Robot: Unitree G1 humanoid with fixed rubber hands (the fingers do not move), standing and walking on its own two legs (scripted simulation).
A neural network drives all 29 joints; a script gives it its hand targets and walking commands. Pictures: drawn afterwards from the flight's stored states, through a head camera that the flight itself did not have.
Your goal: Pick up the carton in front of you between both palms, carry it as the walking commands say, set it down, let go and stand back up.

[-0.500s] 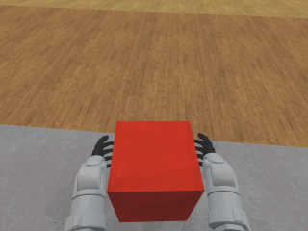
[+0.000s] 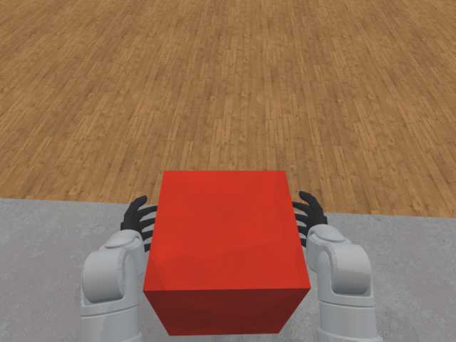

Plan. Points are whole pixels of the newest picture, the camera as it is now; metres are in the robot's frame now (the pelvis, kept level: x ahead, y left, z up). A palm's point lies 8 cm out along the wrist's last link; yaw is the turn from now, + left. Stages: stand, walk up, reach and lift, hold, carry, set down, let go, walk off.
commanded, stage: carry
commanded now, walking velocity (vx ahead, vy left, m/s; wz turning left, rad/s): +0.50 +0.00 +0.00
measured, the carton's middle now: (224, 257) +0.27 +0.01 +0.01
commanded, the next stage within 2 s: none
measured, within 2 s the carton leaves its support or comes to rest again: neither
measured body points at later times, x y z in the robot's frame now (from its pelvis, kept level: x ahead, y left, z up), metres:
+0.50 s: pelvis +0.31 +0.05 +0.00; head +0.32 +0.05 +0.45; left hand +0.59 +0.19 +0.05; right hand +0.58 -0.12 +0.05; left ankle +0.37 +0.10 -0.73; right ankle +0.15 -0.07 -0.63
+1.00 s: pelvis +0.65 +0.01 -0.01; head +0.67 +0.00 +0.44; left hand +0.94 +0.18 +0.10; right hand +0.97 -0.12 +0.10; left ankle +0.47 +0.11 -0.63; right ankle +0.72 -0.06 -0.73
